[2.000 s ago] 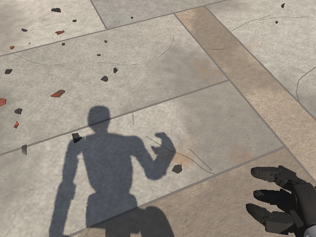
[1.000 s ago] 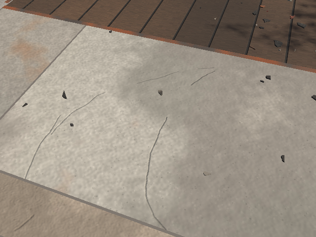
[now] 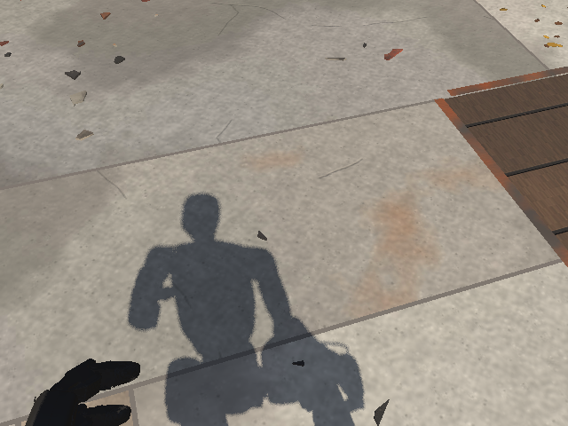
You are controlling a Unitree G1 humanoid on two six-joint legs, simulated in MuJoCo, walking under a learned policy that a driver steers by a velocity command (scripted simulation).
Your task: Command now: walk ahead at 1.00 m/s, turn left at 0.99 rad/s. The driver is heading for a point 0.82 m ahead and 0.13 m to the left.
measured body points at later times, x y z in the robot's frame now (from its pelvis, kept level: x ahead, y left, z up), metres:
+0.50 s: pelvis +0.43 -0.04 +0.00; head +0.44 -0.02 +0.45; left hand +0.27 +0.19 -0.13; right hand +0.74 -0.17 -0.05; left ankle +0.56 +0.15 -0.67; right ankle +0.37 -0.20 -0.74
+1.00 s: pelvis +0.80 +0.14 +0.01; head +0.83 +0.16 +0.45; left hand +0.93 +0.44 -0.08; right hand +0.90 -0.12 -0.12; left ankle +0.72 +0.20 -0.74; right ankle +1.04 +0.08 -0.69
